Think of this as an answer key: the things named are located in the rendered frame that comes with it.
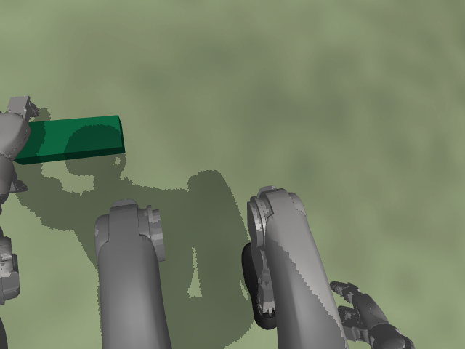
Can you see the left robot hand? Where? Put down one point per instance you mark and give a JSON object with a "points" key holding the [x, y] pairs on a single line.
{"points": [[15, 131]]}

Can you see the right robot hand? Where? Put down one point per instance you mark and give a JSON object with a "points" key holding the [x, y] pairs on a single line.
{"points": [[366, 314]]}

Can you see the left robot arm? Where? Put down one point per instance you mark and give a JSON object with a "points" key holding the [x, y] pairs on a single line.
{"points": [[9, 274]]}

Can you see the right robot foot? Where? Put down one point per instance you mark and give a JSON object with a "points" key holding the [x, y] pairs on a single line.
{"points": [[264, 320]]}

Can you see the right robot arm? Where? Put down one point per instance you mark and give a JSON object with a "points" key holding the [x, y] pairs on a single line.
{"points": [[387, 336]]}

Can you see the carton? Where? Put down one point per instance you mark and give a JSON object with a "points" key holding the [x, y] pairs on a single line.
{"points": [[66, 139]]}

